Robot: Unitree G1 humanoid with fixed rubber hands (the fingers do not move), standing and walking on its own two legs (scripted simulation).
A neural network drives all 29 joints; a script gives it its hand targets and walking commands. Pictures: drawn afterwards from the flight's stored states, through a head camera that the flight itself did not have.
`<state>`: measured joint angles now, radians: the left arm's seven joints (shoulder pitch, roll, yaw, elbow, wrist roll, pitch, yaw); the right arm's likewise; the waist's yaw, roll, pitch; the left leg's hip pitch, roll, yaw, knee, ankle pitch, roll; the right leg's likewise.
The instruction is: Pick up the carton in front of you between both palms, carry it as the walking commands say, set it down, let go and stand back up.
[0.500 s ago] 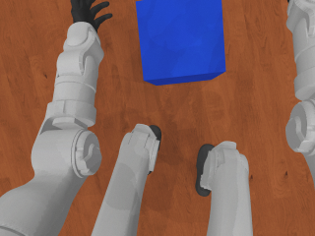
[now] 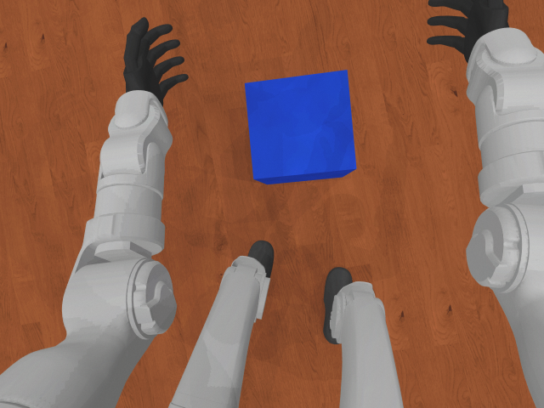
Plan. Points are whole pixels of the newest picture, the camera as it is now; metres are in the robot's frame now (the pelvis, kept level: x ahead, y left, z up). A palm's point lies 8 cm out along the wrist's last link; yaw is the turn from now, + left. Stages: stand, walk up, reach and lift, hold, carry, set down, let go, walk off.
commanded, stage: let go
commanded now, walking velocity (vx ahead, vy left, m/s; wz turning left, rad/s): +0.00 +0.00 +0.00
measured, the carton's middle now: (300, 136) +0.52 +0.07 -0.50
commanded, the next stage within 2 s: stand in 1.42 s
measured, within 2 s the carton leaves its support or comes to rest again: neither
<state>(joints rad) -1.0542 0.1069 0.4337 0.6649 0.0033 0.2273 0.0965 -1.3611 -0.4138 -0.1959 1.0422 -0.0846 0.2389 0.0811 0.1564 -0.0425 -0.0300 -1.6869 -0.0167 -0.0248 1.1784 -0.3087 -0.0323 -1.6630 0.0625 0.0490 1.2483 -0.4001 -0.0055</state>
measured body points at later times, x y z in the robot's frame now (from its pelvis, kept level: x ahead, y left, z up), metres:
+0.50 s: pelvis +0.06 +0.03 +0.11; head +0.26 +0.02 +0.51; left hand +0.36 +0.27 +0.01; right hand +0.43 -0.17 +0.00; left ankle +0.09 +0.13 -0.59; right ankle +0.06 -0.11 -0.59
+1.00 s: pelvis +0.10 +0.00 +0.15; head +0.13 +0.00 +0.60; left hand +0.27 +0.23 +0.07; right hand +0.29 -0.23 +0.07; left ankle +0.09 +0.13 -0.59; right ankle +0.06 -0.11 -0.59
